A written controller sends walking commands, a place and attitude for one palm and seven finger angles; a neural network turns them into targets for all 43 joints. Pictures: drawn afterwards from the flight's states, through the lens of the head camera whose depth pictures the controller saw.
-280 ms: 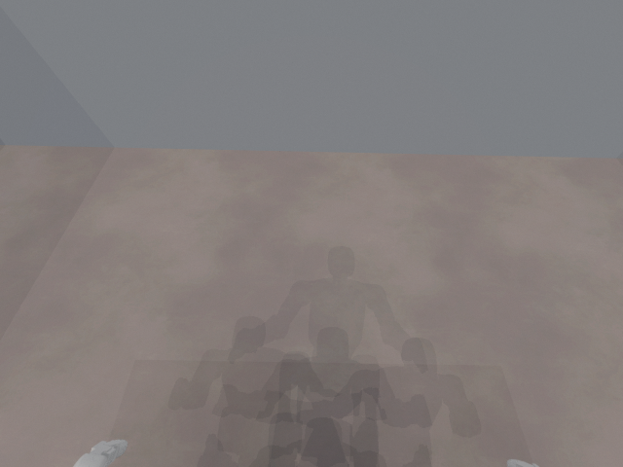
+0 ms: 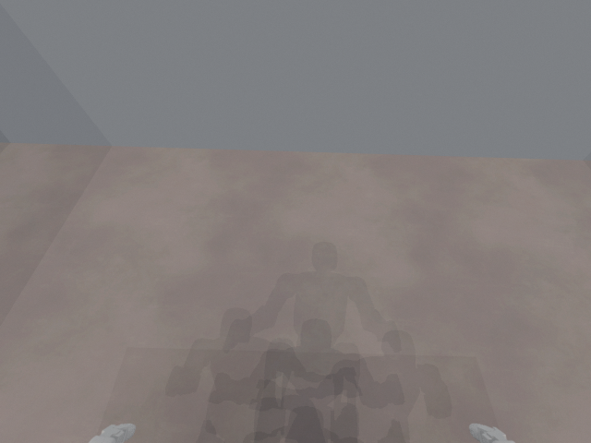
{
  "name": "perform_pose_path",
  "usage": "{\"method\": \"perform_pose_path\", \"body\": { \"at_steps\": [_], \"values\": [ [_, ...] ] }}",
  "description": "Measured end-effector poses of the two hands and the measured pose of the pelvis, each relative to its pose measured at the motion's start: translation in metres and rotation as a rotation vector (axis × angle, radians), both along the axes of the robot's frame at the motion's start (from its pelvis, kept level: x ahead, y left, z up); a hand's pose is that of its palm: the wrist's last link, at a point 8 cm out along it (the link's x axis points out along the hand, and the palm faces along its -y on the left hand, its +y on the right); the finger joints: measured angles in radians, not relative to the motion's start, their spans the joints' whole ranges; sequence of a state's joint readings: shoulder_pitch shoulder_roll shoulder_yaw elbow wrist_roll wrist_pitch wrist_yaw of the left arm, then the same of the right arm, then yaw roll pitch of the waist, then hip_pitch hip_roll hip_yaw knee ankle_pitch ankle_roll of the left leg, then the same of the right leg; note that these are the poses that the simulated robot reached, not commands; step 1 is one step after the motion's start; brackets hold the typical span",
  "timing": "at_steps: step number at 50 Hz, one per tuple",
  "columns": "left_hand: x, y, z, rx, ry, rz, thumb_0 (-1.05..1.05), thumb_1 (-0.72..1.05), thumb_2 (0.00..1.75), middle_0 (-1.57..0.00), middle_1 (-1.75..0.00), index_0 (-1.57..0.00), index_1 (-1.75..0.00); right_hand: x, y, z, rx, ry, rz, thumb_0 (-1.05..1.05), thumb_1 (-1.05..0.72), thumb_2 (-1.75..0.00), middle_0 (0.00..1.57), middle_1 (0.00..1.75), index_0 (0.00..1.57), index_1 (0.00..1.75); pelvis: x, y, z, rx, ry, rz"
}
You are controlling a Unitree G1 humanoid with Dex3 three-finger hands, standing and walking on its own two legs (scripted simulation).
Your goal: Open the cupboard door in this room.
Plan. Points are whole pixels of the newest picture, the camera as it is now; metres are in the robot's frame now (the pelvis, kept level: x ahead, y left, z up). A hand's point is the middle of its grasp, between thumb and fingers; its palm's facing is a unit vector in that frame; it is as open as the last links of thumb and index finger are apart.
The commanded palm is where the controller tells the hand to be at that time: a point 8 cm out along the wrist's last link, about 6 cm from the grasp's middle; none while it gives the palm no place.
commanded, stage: stand and wait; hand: left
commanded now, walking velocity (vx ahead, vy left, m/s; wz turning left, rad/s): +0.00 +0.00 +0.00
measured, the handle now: out of the picture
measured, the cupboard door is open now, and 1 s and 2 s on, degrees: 0 0 0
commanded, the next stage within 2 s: turn or walk to find it in 0.62 s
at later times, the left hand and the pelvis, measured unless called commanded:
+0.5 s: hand out of the picture +0.05 +0.23 -0.15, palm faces -0.02 -0.94 -0.35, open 7.4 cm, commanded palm none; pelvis -0.03 -0.02 +0.01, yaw +0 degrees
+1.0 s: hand out of the picture +0.00 +0.21 -0.18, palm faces +0.06 -0.97 -0.23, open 7.4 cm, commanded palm none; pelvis -0.05 +0.01 -0.01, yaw +5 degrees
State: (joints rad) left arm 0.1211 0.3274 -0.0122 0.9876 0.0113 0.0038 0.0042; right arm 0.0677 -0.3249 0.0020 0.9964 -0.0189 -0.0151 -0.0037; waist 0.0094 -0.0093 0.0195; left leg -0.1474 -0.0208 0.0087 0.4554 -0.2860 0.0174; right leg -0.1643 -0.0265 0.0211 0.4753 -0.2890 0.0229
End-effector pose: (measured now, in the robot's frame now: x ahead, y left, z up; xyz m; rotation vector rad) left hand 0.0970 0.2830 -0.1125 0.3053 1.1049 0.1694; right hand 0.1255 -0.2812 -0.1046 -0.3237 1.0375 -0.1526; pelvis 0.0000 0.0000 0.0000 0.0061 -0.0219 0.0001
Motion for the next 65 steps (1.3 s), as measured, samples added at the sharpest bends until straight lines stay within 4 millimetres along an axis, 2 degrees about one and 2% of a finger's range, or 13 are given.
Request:
{"method": "perform_pose_path", "body": {
  "at_steps": [16, 25, 37, 43, 51, 55, 60, 65],
  "values": [
    [-0.046, -0.001, 0.000, 0.024, 0.091, 0.032, 0.00, 0.90, 0.90, -0.20, -0.30, -0.20, -0.30, -0.060, -0.026, -0.008, -0.017, 0.129, -0.054, 0.01, -0.91, -0.90, 0.21, 0.30, 0.21, 0.30, -0.017, -0.012, 0.004, -0.001, -0.019, 0.000],
    [-0.056, -0.005, 0.003, 0.025, 0.091, 0.026, 0.00, 0.90, 0.90, -0.20, -0.30, -0.20, -0.30, -0.083, -0.030, -0.010, -0.009, 0.159, -0.066, 0.01, -0.91, -0.90, 0.21, 0.30, 0.21, 0.30, -0.028, -0.016, 0.005, -0.001, -0.024, -0.002],
    [-0.062, -0.010, 0.000, 0.014, 0.082, 0.030, 0.00, 0.90, 0.90, -0.20, -0.30, -0.20, -0.30, -0.099, -0.030, -0.012, -0.005, 0.176, -0.068, 0.00, -0.91, -0.90, 0.21, 0.30, 0.21, 0.30, -0.038, -0.018, 0.005, -0.003, -0.019, 0.009],
    [-0.076, -0.018, -0.012, -0.016, 0.094, 0.072, 0.00, 0.90, 0.90, -0.20, -0.30, -0.20, -0.30, -0.107, -0.013, -0.022, 0.013, 0.224, -0.050, 0.00, -0.91, -0.90, 0.20, 0.30, 0.20, 0.29, -0.042, -0.013, -0.001, -0.014, -0.002, 0.043],
    [-0.109, -0.020, -0.042, -0.105, 0.148, 0.131, 0.00, 0.90, 0.90, -0.20, -0.30, -0.20, -0.30, -0.122, 0.036, -0.030, 0.051, 0.271, -0.034, 0.00, -0.91, -0.90, 0.20, 0.30, 0.20, 0.29, -0.047, 0.008, -0.011, -0.012, -0.001, 0.084],
    [-0.119, -0.019, -0.039, -0.115, 0.164, 0.161, 0.00, 0.90, 0.90, -0.20, -0.30, -0.20, -0.30, -0.130, 0.054, -0.027, 0.072, 0.282, -0.023, 0.00, -0.91, -0.90, 0.20, 0.30, 0.20, 0.30, -0.054, 0.010, -0.004, -0.027, 0.015, 0.112],
    [-0.126, -0.019, -0.027, -0.110, 0.130, 0.205, 0.00, 0.91, 0.90, -0.20, -0.30, -0.20, -0.30, -0.131, 0.058, -0.026, 0.081, 0.295, 0.002, 0.00, -0.91, -0.90, 0.21, 0.30, 0.21, 0.30, -0.062, 0.008, 0.002, -0.043, 0.034, 0.152],
    [-0.131, -0.026, -0.017, -0.086, 0.075, 0.248, 0.00, 0.91, 0.90, -0.20, -0.30, -0.20, -0.30, -0.127, 0.044, -0.031, 0.084, 0.280, 0.034, 0.00, -0.91, -0.90, 0.21, 0.30, 0.21, 0.30, -0.072, -0.004, 0.001, -0.039, 0.039, 0.205]
  ]
}}
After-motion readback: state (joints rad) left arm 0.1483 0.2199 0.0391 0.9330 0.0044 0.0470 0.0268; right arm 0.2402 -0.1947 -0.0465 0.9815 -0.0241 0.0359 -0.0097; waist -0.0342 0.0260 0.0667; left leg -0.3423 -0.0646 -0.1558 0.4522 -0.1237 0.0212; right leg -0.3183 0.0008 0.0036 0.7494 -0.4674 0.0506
